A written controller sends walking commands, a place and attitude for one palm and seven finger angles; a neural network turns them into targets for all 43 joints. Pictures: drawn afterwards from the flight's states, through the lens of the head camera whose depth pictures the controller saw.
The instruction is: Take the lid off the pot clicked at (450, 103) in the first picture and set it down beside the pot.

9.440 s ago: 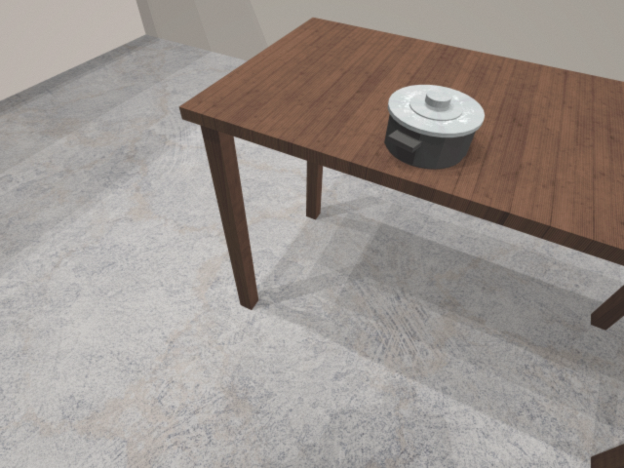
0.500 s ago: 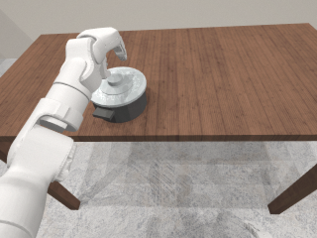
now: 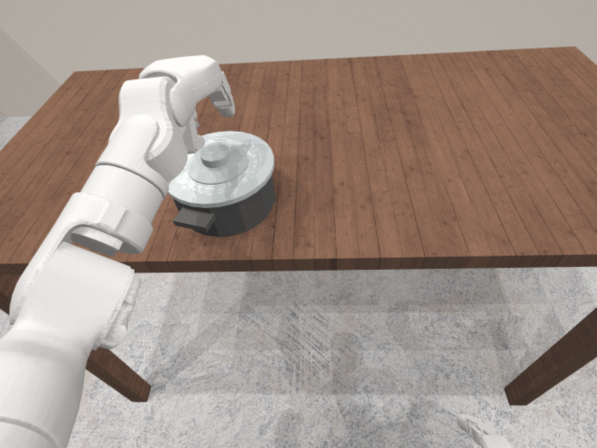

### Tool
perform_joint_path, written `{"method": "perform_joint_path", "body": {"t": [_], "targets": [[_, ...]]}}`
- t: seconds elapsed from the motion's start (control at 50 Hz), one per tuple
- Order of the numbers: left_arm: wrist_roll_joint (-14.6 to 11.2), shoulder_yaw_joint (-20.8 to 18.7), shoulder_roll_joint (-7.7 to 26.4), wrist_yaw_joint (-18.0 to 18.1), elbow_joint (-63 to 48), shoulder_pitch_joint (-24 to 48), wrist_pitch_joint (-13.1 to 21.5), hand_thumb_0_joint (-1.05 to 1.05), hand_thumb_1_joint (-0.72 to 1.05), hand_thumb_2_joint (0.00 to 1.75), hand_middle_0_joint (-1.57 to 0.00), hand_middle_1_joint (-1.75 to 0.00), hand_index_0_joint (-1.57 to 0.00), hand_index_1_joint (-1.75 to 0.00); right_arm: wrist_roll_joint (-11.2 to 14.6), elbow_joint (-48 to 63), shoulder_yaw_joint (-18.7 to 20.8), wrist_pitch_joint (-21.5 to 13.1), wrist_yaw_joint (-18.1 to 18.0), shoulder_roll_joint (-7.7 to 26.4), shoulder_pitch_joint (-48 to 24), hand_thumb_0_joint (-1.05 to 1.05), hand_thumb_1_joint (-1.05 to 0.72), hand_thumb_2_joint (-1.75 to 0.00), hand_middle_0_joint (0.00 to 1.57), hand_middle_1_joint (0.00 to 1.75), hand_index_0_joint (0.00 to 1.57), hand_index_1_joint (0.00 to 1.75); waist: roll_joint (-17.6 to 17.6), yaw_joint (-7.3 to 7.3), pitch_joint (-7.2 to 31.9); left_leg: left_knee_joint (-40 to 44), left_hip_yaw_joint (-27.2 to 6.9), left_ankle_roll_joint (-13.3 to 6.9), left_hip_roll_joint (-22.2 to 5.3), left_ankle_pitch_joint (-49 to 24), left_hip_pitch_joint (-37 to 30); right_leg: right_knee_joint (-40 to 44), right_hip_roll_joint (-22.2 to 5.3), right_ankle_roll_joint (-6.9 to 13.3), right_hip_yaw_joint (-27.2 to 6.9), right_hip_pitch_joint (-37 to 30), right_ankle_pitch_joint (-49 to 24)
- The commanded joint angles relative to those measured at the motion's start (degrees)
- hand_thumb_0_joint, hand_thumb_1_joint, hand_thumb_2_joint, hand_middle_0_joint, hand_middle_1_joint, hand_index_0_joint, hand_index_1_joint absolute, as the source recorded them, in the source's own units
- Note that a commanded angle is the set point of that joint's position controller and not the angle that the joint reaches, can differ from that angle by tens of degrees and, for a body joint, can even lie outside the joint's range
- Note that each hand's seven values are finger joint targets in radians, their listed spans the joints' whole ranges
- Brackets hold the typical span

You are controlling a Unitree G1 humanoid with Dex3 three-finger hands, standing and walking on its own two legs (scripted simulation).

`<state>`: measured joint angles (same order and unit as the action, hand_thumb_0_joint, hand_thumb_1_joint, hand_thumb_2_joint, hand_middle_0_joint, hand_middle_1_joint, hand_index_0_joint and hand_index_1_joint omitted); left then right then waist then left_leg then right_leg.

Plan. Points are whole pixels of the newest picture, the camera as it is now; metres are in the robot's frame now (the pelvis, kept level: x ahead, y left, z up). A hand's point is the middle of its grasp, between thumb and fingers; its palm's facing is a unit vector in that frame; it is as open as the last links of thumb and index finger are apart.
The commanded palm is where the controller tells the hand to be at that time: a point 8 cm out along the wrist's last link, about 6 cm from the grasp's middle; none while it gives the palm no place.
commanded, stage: move the open hand above the knob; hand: left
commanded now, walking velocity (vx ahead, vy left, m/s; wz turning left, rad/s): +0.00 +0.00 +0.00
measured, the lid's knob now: (215, 155) +0.49 +0.13 +0.15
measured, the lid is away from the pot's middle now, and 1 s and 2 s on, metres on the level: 0.00 0.00 0.00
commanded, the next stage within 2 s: lower the open fingers around the knob in 0.26 s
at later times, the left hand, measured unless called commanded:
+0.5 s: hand (197, 131) +0.45 +0.13 +0.22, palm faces -0.25 -0.07 -0.97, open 9.9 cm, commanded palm +0.43 +0.13 +0.27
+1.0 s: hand (205, 155) +0.45 +0.13 +0.18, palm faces -0.32 -0.09 -0.94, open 9.9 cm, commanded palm +0.43 +0.14 +0.23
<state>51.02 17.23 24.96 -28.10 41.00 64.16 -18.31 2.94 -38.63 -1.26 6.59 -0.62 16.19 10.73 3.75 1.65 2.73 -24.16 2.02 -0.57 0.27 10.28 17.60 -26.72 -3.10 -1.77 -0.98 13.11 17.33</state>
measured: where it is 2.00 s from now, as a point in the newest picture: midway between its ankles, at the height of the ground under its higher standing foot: outside the picture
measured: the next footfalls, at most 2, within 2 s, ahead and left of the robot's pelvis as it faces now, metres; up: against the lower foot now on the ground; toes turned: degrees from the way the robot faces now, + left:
none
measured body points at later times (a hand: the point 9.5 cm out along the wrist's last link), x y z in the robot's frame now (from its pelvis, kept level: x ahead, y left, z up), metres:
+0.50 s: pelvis -0.01 +0.00 +0.00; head +0.00 -0.03 +0.45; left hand +0.46 +0.13 +0.27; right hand +0.13 -0.25 -0.13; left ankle +0.02 +0.12 -0.74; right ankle -0.04 -0.14 -0.74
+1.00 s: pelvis +0.00 -0.01 +0.00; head +0.01 -0.03 +0.45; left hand +0.46 +0.13 +0.23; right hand +0.13 -0.26 -0.13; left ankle +0.02 +0.12 -0.74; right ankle -0.04 -0.14 -0.74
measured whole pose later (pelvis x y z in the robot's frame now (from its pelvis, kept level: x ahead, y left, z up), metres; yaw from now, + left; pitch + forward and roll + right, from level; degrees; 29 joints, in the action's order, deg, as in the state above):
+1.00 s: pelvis +0.00 -0.01 +0.00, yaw +0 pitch +3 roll +1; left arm 49.8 18.0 22.4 -27.8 46.4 62.1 -19.5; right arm 2.4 -39.7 -1.8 6.2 -2.0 15.9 10.6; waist 3.0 2.0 2.9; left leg -24.9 1.8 -0.3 -0.1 10.6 17.8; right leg -27.9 -2.7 -1.4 -1.0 13.6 17.8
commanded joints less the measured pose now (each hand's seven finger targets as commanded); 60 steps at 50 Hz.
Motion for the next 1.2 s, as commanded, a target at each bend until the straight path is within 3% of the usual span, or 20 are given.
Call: {"method": "perform_joint_path", "body": {"t": [0.0,0.04,0.06,0.1,0.14,0.24,0.28,0.34,0.4,0.44,0.46,0.6,0.66,0.74,0.94,0.98,1.06,1.08,1.14,1.18], "targets": [[1.61,-5.24,11.00,2.20,-9.05,32.71,-0.61,0.00,-0.38,1.70,-0.88,-0.08,-0.88,-0.08,0.27,6.98,1.58,-2.19,-0.44,6.41,-5.33,0.00,-0.90,-0.90,0.20,0.30,0.20,0.30,-6.71,0.42,20.59,-0.88,0.22,-3.28,3.51,-16.74,-17.45,2.67,5.33,3.33,3.54,2.39,-20.26],[0.71,-5.32,11.57,2.44,-8.16,32.74,-0.62,0.00,-0.38,1.70,-0.88,-0.08,-0.88,-0.08,0.28,6.67,1.54,-1.76,-0.73,7.15,-5.48,0.00,-0.90,-0.90,0.20,0.30,0.20,0.30,-5.73,0.48,19.53,-0.49,0.27,-3.08,3.66,-14.69,-16.32,2.88,5.10,3.64,3.63,2.23,-19.65],[1.57,-3.54,9.73,2.42,-11.85,36.61,-0.10,0.00,-0.38,1.70,-0.88,-0.08,-0.88,-0.08,0.34,7.34,1.24,-2.29,-0.57,6.04,-6.01,0.00,-0.90,-0.90,0.20,0.30,0.20,0.30,-5.22,0.55,22.97,-0.41,-0.02,-2.93,3.65,-15.98,-18.32,2.44,5.05,3.50,3.38,1.62,-19.81],[1.65,-3.24,8.71,2.69,-11.89,36.04,-0.11,0.00,-0.38,1.70,-0.88,-0.08,-0.88,-0.08,0.14,7.21,1.42,-2.65,-0.55,5.90,-6.10,0.00,-0.90,-0.90,0.20,0.30,0.20,0.30,-4.44,0.54,23.83,-1.09,-0.23,-2.95,3.37,-17.91,-19.93,2.16,5.23,3.56,3.48,2.47,-19.97],[0.87,-5.98,11.53,2.87,-8.18,32.53,-0.57,0.00,-0.38,1.70,-0.88,-0.08,-0.88,-0.08,-0.04,6.58,1.46,-2.15,-0.62,6.88,-5.67,0.00,-0.90,-0.90,0.20,0.30,0.20,0.30,-6.02,0.03,22.11,-0.89,-0.19,-2.91,3.50,-16.75,-17.54,2.38,5.16,3.81,3.51,1.27,-20.68],[1.08,-5.43,11.42,2.56,-5.85,32.05,-0.99,0.00,-0.38,1.70,-0.88,-0.08,-0.88,-0.08,0.00,6.96,1.00,-1.50,-0.96,6.63,-6.89,0.00,-0.90,-0.90,0.20,0.30,0.20,0.30,-7.69,-0.20,19.52,-0.30,0.40,-3.00,3.79,-13.14,-15.06,2.70,4.76,3.52,3.28,1.00,-19.86],[1.90,-2.52,8.18,2.29,-7.22,34.61,-0.70,0.00,-0.38,1.70,-0.88,-0.08,-0.88,-0.08,0.14,7.10,0.76,-1.68,-0.99,5.81,-7.03,0.00,-0.90,-0.90,0.20,0.30,0.20,0.30,-7.59,0.37,20.57,-0.38,0.43,-2.99,3.65,-14.38,-16.24,2.38,4.89,3.40,3.32,1.58,-19.96],[0.65,-3.98,9.68,2.37,-9.34,33.12,-0.40,0.00,-0.38,1.70,-0.88,-0.08,-0.88,-0.08,-0.08,7.47,1.16,-1.75,-0.93,6.41,-6.93,0.00,-0.90,-0.90,0.20,0.30,0.20,0.30,-5.41,0.11,21.79,-0.87,0.08,-2.95,3.73,-15.12,-17.38,2.41,4.99,3.67,3.33,1.21,-20.44],[0.67,-4.05,9.47,1.92,-1.67,33.36,-2.59,0.00,-0.38,1.70,-0.88,-0.08,-0.88,-0.08,0.17,5.69,0.64,-1.71,-1.30,6.34,-5.86,0.00,-0.90,-0.90,0.20,0.30,0.20,0.30,-8.40,0.44,17.07,0.61,0.23,-2.94,3.77,-10.79,-14.42,3.21,4.99,3.27,3.67,2.65,-17.46],[-0.52,-2.11,6.93,2.06,-5.26,34.55,-2.07,0.00,-0.38,1.70,-0.88,-0.08,-0.88,-0.08,0.03,6.30,1.00,-2.11,-1.36,6.44,-6.30,0.00,-0.90,-0.90,0.20,0.30,0.20,0.30,-6.65,0.60,19.20,0.18,-0.01,-3.04,3.85,-11.72,-16.34,3.05,5.02,3.46,3.61,2.58,-18.11],[0.44,-2.81,8.16,2.26,-8.19,37.49,-1.68,0.00,-0.38,1.70,-0.88,-0.08,-0.88,-0.08,-0.10,6.53,0.86,-2.74,-1.27,6.06,-6.18,0.00,-0.90,-0.90,0.20,0.30,0.20,0.30,-5.32,0.46,23.10,-0.01,-0.33,-2.95,3.83,-13.22,-18.22,2.50,5.03,3.40,3.24,1.60,-18.89],[1.22,-6.43,11.58,2.25,-2.95,32.74,-1.71,0.00,-0.38,1.70,-0.88,-0.08,-0.88,-0.08,-0.54,5.60,1.16,-3.08,-1.44,6.56,-4.62,0.00,-0.90,-0.90,0.20,0.30,0.20,0.30,-8.61,-0.41,22.02,-0.49,0.13,-3.35,3.86,-14.05,-15.93,1.98,5.02,3.19,3.19,0.63,-20.88],[0.88,-4.39,8.90,2.09,-3.76,30.91,-1.68,0.00,-0.38,1.70,-0.88,-0.08,-0.88,-0.08,-0.38,6.13,1.19,-2.84,-1.20,6.37,-4.95,0.00,-0.90,-0.90,0.20,0.30,0.20,0.30,-7.88,-0.09,21.21,-0.95,0.20,-3.35,3.80,-16.21,-16.12,1.85,5.07,3.25,3.26,1.06,-22.17],[-0.02,-6.20,11.00,2.46,-6.35,30.23,-1.34,0.00,-0.38,1.70,-0.88,-0.08,-0.88,-0.08,-0.58,6.62,1.58,-2.79,-1.37,6.79,-4.98,0.00,-0.90,-0.90,0.20,0.30,0.20,0.30,-7.42,-0.48,22.07,-1.14,0.13,-3.56,3.85,-15.52,-16.87,2.12,5.17,3.34,3.15,0.58,-21.92],[0.04,-5.31,10.60,2.54,-5.11,29.08,-1.13,0.00,-0.38,1.70,-0.88,-0.08,-0.88,-0.08,-0.40,6.09,1.65,-2.32,-1.80,6.83,-4.60,0.00,-0.90,-0.90,0.20,0.30,0.20,0.30,-7.08,0.36,21.12,-1.77,0.48,-3.61,3.80,-15.28,-16.58,2.01,5.27,3.26,3.16,1.79,-22.44],[0.30,-2.83,7.41,2.32,-5.40,29.48,-1.09,0.00,-0.38,1.70,-0.88,-0.08,-0.88,-0.08,-0.22,6.25,1.53,-2.43,-1.71,6.22,-4.67,0.00,-0.90,-0.90,0.20,0.30,0.20,0.30,-6.46,0.93,21.53,-2.11,0.34,-3.62,3.79,-16.88,-17.45,1.69,5.37,3.17,3.24,2.77,-22.87],[0.46,-4.10,8.94,2.52,-4.51,28.05,-1.19,0.00,-0.38,1.70,-0.88,-0.08,-0.88,-0.08,-0.27,5.98,1.49,-1.94,-1.63,6.41,-4.54,0.00,-0.90,-0.90,0.20,0.30,0.20,0.30,-6.58,0.77,21.54,-2.14,0.15,-3.39,3.79,-16.09,-16.93,1.67,5.43,3.26,3.28,2.63,-22.16],[0.31,-2.13,6.43,2.30,-2.72,27.58,-1.46,0.00,-0.38,1.70,-0.88,-0.08,-0.88,-0.08,-0.14,5.89,1.42,-1.75,-1.66,6.16,-4.67,0.00,-0.90,-0.90,0.20,0.30,0.20,0.30,-6.58,1.20,19.48,-1.97,0.48,-3.41,3.82,-14.57,-16.26,1.96,5.45,3.23,3.46,3.78,-21.02],[-0.10,-4.48,9.28,2.75,-3.55,28.47,-1.27,0.00,-0.38,1.70,-0.88,-0.08,-0.88,-0.08,-0.43,5.59,1.53,-1.35,-1.83,6.82,-4.58,0.00,-0.90,-0.90,0.20,0.30,0.20,0.30,-6.41,0.73,20.27,-1.87,0.23,-3.31,3.82,-14.20,-16.26,1.97,5.47,3.46,3.53,3.17,-21.23],[0.67,-2.90,7.74,2.72,-0.58,29.74,-1.29,0.00,-0.38,1.70,-0.88,-0.08,-0.88,-0.08,-0.24,5.28,1.14,-1.31,-2.01,6.30,-4.33,0.00,-0.90,-0.90,0.20,0.30,0.20,0.30,-7.02,1.37,19.03,-1.55,0.39,-3.27,3.86,-12.79,-14.97,1.94,5.43,3.34,3.57,3.71,-20.21]]}}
